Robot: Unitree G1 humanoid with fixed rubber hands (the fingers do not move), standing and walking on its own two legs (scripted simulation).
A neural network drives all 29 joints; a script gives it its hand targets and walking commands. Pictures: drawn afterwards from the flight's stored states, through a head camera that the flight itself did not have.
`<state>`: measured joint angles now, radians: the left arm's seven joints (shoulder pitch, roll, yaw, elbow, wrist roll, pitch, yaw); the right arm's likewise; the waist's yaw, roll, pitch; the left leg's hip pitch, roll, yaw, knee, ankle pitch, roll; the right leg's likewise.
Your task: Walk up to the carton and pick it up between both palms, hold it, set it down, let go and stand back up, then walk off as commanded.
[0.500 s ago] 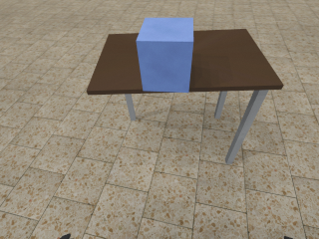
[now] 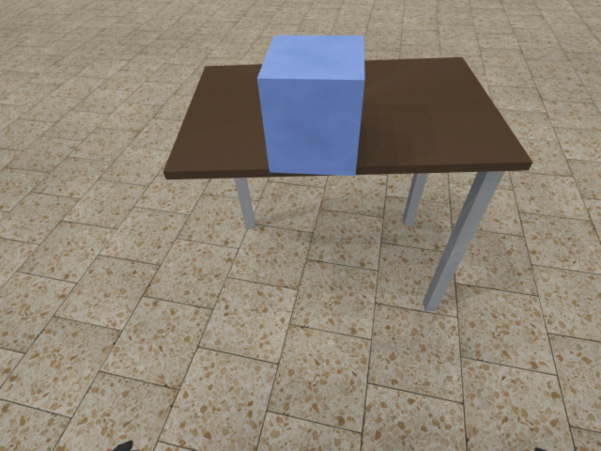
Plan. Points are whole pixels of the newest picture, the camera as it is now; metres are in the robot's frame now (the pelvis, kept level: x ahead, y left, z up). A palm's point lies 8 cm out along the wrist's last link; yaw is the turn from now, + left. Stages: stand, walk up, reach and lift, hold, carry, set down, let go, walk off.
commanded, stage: stand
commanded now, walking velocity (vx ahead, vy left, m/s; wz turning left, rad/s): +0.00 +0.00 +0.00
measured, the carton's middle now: (315, 106) +0.77 +0.00 +0.06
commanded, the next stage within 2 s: none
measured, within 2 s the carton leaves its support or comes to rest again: neither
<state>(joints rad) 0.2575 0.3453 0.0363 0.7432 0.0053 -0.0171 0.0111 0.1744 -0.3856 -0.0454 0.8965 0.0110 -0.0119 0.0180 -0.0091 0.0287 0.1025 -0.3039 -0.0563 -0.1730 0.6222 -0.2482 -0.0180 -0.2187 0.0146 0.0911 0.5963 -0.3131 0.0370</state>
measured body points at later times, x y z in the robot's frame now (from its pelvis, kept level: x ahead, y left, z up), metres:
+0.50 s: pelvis +0.00 +0.00 +0.00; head +0.01 +0.00 +0.45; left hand +0.10 +0.30 -0.10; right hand +0.10 -0.31 -0.11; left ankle +0.06 +0.13 -0.73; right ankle +0.01 -0.15 -0.73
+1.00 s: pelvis +0.00 +0.00 +0.00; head +0.01 +0.00 +0.45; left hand +0.10 +0.30 -0.10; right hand +0.10 -0.31 -0.11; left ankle +0.06 +0.13 -0.73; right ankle +0.01 -0.15 -0.73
